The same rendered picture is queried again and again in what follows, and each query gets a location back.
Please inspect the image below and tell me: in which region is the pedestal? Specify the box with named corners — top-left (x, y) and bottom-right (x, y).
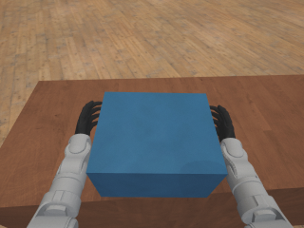
top-left (0, 74), bottom-right (304, 228)

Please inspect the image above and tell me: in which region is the right robot forearm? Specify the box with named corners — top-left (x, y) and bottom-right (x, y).
top-left (220, 138), bottom-right (294, 228)

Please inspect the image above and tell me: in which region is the left robot forearm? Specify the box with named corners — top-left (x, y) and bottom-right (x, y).
top-left (27, 133), bottom-right (92, 228)

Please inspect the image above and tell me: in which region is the carton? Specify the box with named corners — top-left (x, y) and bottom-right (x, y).
top-left (85, 91), bottom-right (228, 198)

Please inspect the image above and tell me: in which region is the right robot hand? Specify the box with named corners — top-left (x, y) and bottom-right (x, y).
top-left (209, 105), bottom-right (236, 143)

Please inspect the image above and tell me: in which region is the left robot upper arm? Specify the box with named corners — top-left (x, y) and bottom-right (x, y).
top-left (28, 216), bottom-right (79, 228)

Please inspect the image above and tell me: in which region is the left robot hand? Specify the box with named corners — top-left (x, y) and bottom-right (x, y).
top-left (75, 101), bottom-right (103, 137)

